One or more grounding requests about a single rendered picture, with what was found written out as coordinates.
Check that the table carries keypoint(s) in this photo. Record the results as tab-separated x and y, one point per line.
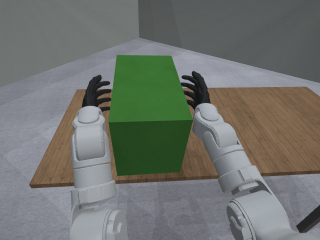
278	128

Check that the robot right hand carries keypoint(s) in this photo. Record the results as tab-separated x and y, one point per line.
200	89

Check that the carton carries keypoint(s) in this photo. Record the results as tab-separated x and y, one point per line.
149	119

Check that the robot right forearm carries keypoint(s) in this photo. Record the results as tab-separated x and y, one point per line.
236	173

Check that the robot left hand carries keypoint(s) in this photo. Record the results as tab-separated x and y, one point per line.
91	93

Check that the robot left upper arm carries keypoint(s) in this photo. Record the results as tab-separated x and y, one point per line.
103	224

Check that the robot right upper arm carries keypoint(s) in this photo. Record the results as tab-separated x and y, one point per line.
259	216

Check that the robot left forearm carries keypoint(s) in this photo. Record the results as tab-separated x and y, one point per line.
91	158

